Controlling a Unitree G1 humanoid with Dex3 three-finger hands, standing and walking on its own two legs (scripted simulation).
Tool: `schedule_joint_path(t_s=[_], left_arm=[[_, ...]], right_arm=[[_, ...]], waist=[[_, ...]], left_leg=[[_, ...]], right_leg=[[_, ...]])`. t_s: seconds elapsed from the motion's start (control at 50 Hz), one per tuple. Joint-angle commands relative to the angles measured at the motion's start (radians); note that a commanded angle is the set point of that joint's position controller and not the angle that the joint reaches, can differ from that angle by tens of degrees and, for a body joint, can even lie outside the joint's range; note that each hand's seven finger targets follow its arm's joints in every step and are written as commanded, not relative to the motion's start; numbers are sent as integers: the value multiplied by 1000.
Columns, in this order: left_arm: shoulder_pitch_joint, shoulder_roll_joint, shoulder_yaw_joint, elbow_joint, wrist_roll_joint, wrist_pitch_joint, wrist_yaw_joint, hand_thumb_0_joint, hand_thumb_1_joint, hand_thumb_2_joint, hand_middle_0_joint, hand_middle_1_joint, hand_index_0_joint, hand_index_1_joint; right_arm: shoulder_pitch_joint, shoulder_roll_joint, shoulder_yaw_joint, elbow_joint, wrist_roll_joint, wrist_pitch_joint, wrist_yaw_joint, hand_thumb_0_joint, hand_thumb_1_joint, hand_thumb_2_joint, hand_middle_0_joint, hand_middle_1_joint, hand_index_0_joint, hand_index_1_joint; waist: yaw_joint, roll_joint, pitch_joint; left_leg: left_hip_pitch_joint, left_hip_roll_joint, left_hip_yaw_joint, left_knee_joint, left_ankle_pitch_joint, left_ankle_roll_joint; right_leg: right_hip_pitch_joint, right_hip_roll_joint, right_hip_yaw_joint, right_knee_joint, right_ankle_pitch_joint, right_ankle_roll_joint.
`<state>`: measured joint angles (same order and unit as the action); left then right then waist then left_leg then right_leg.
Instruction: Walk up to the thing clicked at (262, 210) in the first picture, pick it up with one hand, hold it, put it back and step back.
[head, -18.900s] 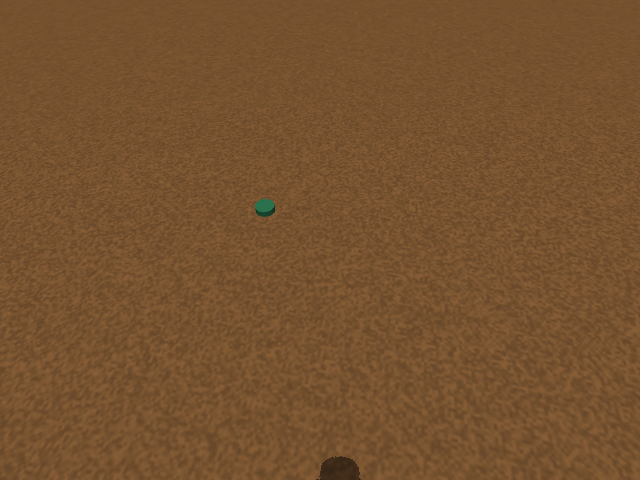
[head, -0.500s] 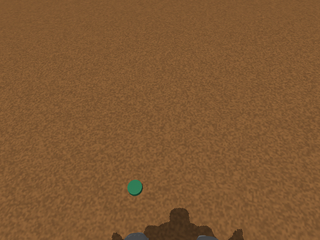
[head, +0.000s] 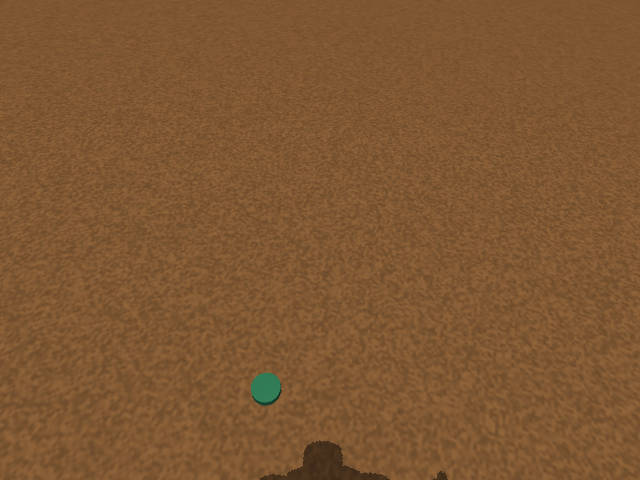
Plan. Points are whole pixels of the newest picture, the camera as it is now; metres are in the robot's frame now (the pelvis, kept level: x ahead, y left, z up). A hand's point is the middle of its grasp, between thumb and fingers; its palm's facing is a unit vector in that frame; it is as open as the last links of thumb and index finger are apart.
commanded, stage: walk up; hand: left
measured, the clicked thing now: (266, 388) +0.50 +0.16 -0.75
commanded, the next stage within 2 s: stand in 0.64 s
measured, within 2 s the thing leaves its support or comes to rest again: neither
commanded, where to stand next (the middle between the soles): +0.09 -0.05 m, yaw -4 degrees
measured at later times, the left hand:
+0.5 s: hand out of the picture +0.10 +0.23 -0.14, palm faces -0.04 -0.94 -0.35, open 7.3 cm
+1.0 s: hand out of the picture +0.09 +0.22 -0.14, palm faces -0.06 -0.94 -0.33, open 7.3 cm
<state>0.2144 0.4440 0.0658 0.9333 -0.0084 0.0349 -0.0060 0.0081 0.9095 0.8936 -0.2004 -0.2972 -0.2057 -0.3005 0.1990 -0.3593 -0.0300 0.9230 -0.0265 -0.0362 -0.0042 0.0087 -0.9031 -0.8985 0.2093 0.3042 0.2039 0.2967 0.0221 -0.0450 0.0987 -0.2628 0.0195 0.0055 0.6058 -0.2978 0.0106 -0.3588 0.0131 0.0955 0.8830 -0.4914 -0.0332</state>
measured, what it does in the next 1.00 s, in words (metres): steps on the spot: right foot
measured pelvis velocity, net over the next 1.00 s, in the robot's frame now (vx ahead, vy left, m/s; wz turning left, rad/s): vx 0.00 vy -0.03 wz -0.03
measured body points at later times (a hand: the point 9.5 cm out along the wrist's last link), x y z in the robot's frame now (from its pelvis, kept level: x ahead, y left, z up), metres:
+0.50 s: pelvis +0.01 -0.02 +0.00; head +0.03 -0.02 +0.45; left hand +0.11 +0.28 -0.12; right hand +0.07 -0.33 -0.12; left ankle +0.03 +0.10 -0.73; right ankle +0.00 -0.15 -0.73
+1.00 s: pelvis +0.00 -0.03 +0.02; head +0.00 -0.02 +0.47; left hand +0.09 +0.27 -0.11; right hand +0.07 -0.33 -0.11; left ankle +0.03 +0.10 -0.73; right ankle +0.00 -0.15 -0.73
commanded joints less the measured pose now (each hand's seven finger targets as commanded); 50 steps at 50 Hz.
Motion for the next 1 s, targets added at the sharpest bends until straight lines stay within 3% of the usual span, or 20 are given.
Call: schedule_joint_path(t_s=[0.0, 0.06, 0.12, 0.14, 0.16, 0.18, 0.2, 0.24, 0.3, 0.32, 0.34, 0.36, 0.38, 0.4, 0.44, 0.46, 0.52, 0.62, 0.78, 0.98], left_arm=[[-25, 132, 23, -72, 12, -30, -5, 0, 900, 900, -200, -300, -200, -300], [-12, 142, 25, -51, 24, -37, -5, 0, 900, 900, -200, -300, -200, -300], [46, 135, 32, -15, 37, -54, -4, 0, 900, 900, -200, -300, -200, -300], [55, 166, 44, -13, 45, -62, -1, 0, 900, 900, -200, -300, -200, -300], [64, 232, 58, -16, 49, -68, 1, 0, 900, 900, -200, -300, -200, -300], [23, 260, 58, -26, 36, -65, -4, 0, 900, 900, -200, -300, -200, -300], [-14, 266, 59, -48, 41, -62, -11, 0, 900, 900, -200, -300, -200, -300], [-45, 216, 48, -61, 38, -57, -13, 0, 900, 900, -200, -300, -200, -300], [-108, 166, 19, -65, 19, -68, -5, 0, 900, 900, -200, -300, -200, -300], [-114, 146, 10, -68, 8, -69, -4, 0, 900, 900, -200, -300, -200, -300], [-107, 124, -1, -70, -2, -67, -1, 0, 900, 900, -200, -300, -200, -300], [-72, 111, -3, -48, -11, -60, 2, 0, 900, 900, -200, -300, -200, -300], [-44, 122, 0, -21, -5, -58, 7, 0, 900, 900, -200, -300, -200, -300], [-32, 117, -5, -6, 4, -67, 9, 0, 900, 900, -200, -300, -200, -300], [-71, 153, -1, 7, 12, -83, 9, 0, 900, 900, -200, -300, -200, -300], [-92, 174, 0, 4, 9, -87, 10, 0, 900, 900, -200, -300, -200, -300], [-122, 149, -12, 22, 2, -81, 14, 0, 900, 900, -200, -300, -200, -300], [-159, 124, -31, 68, 6, -77, 11, 0, 900, 900, -200, -300, -200, -300], [-184, 129, -33, 114, 9, -77, 10, 0, 900, 900, -200, -300, -200, -300], [-180, 131, -32, 141, 15, -80, 7, 0, 900, 900, -200, -300, -200, -300]], right_arm=[[42, -302, -83, -56, -3, -36, -21, 0, -900, -900, 200, 300, 200, 300], [30, -314, -87, -74, -1, -24, -16, 0, -900, -900, 200, 300, 200, 300], [-12, -286, -70, -92, 15, -12, -8, 0, -900, -900, 200, 300, 200, 300], [-13, -253, -61, -98, 25, -11, -9, 0, -900, -900, 200, 300, 200, 300], [-26, -212, -48, -115, 35, -14, -11, 0, -900, -900, 200, 300, 200, 300], [-50, -207, -47, -114, 31, -12, -17, 0, -900, -900, 200, 300, 200, 300], [-30, -227, -57, -97, 22, -12, -20, 0, -900, -900, 200, 300, 200, 300], [-12, -231, -54, -77, 23, -24, -14, 0, -900, -900, 200, 300, 200, 300], [51, -194, -52, -32, 17, -32, -6, 0, -900, -900, 200, 300, 200, 300], [50, -220, -59, -27, 12, -30, -8, 0, -900, -900, 200, 300, 200, 300], [29, -247, -62, -38, 6, -29, -11, 0, -900, -900, 200, 300, 200, 300], [-32, -272, -59, -48, 7, -26, -9, 0, -900, -900, 200, 300, 200, 300], [-70, -279, -59, -43, 16, -23, -2, 0, -900, -900, 200, 300, 200, 300], [-100, -258, -52, -34, 15, -15, 3, 0, -900, -900, 200, 300, 200, 300], [-91, -218, -39, -22, 24, -7, 4, 0, -900, -900, 200, 300, 200, 300], [-60, -215, -36, -4, 24, -7, 2, 0, -900, -900, 200, 300, 200, 300], [-76, -227, -36, 33, 25, -7, 3, 0, -900, -900, 200, 300, 200, 300], [-106, -193, -20, 69, 31, -3, 2, 0, -900, -900, 200, 300, 200, 300], [-146, -196, -14, 128, 21, 1, 7, 0, -900, -900, 200, 300, 200, 300], [-166, -194, -13, 161, 19, -3, 11, 0, -900, -900, 200, 300, 200, 300]], waist=[[-54, 246, -120], [-47, 267, -111], [8, 195, -109], [18, 126, -136], [20, -47, -139], [14, -87, -89], [7, -110, -51], [-12, -103, -9], [-56, -56, -64], [-54, -3, -89], [-42, 55, -108], [-5, 91, -100], [16, 94, -80], [27, 87, -83], [-5, 63, -102], [-23, 68, -112], [-22, 82, -143], [-33, -10, -151], [-32, 15, -92], [-28, 59, -107]], left_leg=[[213, 220, -234, -195, 270, 156], [143, 237, -228, -182, 242, 177], [24, 178, -139, -83, 247, 125], [-31, 146, -104, -3, 278, 84], [-144, 39, -20, 144, 161, 28], [-170, -35, 51, 187, -170, 16], [-130, -20, 13, 247, -297, 18], [-113, -7, -5, 103, -297, 28], [90, 10, -5, -137, 126, 23], [152, 57, -86, -161, 262, 39], [152, 140, -213, -215, 311, 79], [65, 230, -320, -255, 192, 141], [-26, 244, -293, -248, 123, 161], [-32, 206, -231, -215, 167, 119], [16, 81, -89, -143, 248, 38], [55, 60, -67, -142, 251, 20], [127, 90, -92, -192, 305, 32], [179, 105, -92, -239, 332, 23], [168, 107, -89, -316, 203, 3], [154, 111, -95, -352, 149, 0]], right_leg=[[-69, -32, -38, -136, 10, 14], [16, -22, -93, -218, 1, 8], [211, -6, -115, -450, 168, -21], [296, -53, -28, -468, 263, -47], [330, -183, 189, -499, 329, -109], [249, -288, 281, -527, 233, -192], [149, -344, 319, -538, 214, -238], [139, -277, 195, -512, 286, -194], [74, -199, 63, -395, 494, -92], [40, -161, 34, -338, 519, -49], [31, -103, -2, -273, 464, -11], [74, -40, -47, -264, 251, 10], [178, -47, -58, -311, 128, 1], [227, -70, -36, -406, 171, -7], [239, -143, 58, -477, 391, -37], [214, -165, 74, -460, 466, -46], [212, -136, 6, -454, 481, -18], [231, -140, 8, -524, 506, -2], [217, -141, 10, -619, 350, 17], [226, -139, 8, -643, 306, 18]])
